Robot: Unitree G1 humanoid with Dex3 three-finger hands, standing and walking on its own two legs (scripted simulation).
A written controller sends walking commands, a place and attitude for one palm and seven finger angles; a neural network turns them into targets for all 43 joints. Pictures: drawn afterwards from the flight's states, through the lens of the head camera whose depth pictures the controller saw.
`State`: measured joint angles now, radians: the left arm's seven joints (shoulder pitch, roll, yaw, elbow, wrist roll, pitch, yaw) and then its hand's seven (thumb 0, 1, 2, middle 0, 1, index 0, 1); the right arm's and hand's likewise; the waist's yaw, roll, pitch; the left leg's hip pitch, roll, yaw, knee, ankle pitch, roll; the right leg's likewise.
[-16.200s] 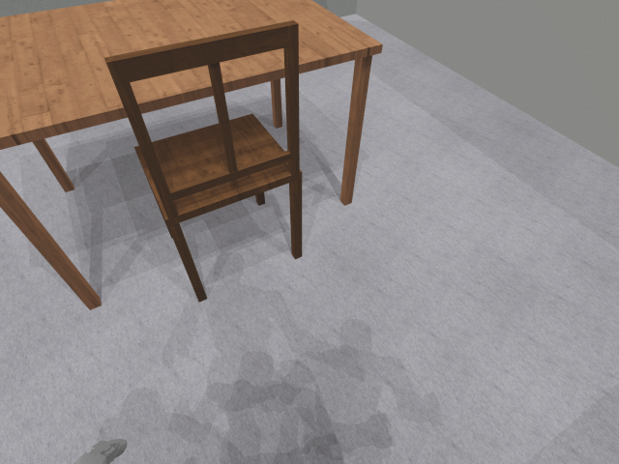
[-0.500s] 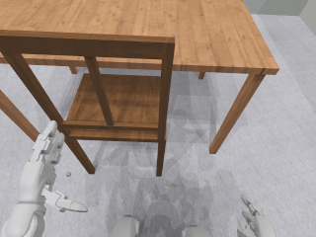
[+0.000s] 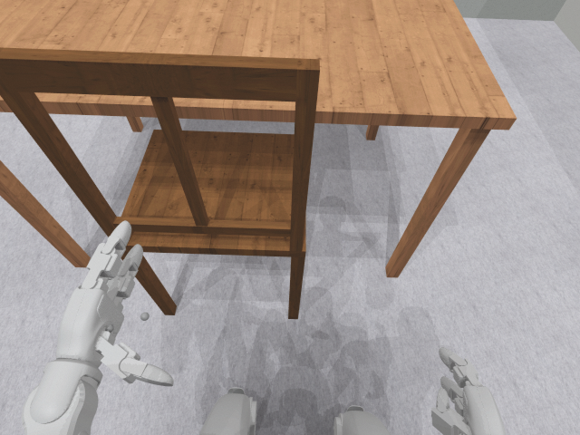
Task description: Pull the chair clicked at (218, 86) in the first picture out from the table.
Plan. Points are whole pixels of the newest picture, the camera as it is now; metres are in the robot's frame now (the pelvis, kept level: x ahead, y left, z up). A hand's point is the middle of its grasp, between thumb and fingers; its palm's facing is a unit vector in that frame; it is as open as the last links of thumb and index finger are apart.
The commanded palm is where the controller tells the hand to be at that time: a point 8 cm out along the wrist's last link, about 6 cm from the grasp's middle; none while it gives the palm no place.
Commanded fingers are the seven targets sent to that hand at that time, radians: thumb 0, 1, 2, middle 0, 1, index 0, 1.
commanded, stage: aim the fingers beside a spindle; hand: left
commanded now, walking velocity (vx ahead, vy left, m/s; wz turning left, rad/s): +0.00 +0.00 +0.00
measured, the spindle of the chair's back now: (185, 171) +0.52 +0.21 +0.02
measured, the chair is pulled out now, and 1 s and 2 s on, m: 0.00 0.00 0.00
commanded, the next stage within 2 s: none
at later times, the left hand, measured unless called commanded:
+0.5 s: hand (156, 283) +0.31 +0.20 +0.03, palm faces +0.01 -1.00 -0.04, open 16.9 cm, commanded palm +0.29 +0.25 +0.03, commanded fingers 0.00 -0.50 0.30 -0.06 -0.08 -0.06 -0.08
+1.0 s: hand (178, 259) +0.35 +0.18 +0.01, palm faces -0.03 -1.00 -0.03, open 16.9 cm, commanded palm +0.34 +0.24 +0.01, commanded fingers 0.00 -0.50 0.30 -0.06 -0.08 -0.06 -0.08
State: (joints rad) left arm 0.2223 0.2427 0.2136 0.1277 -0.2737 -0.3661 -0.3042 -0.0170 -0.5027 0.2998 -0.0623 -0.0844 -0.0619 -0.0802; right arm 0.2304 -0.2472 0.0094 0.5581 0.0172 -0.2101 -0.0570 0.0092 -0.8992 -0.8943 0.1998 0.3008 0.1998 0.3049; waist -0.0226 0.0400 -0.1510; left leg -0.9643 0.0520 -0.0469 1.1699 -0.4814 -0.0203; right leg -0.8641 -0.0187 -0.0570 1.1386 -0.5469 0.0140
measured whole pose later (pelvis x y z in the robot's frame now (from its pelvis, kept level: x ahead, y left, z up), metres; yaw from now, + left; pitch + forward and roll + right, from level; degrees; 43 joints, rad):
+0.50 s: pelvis +0.00 +0.01 -0.01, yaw -1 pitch +19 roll -3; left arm 0.02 0.25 0.23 0.27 -0.24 -0.40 -0.24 -0.02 -0.50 0.30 -0.06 -0.08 -0.06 -0.08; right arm 0.23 -0.25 0.01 0.57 0.01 -0.17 -0.04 0.01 -0.90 -0.89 0.20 0.30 0.20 0.30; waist -0.04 0.03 -0.15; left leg -1.06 0.05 -0.03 1.23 -0.50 -0.01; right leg -0.97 -0.02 -0.04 1.20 -0.56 0.02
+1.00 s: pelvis +0.00 +0.01 -0.02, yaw -1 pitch +22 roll -2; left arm -0.17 0.25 0.24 0.44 -0.21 -0.40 -0.23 -0.02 -0.50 0.30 -0.06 -0.08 -0.06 -0.08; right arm 0.24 -0.25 0.00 0.59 0.00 -0.11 -0.03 0.01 -0.90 -0.89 0.20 0.30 0.20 0.30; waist -0.05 0.03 -0.17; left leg -1.14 0.05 -0.03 1.27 -0.51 -0.01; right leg -1.05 -0.02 -0.03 1.24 -0.57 0.03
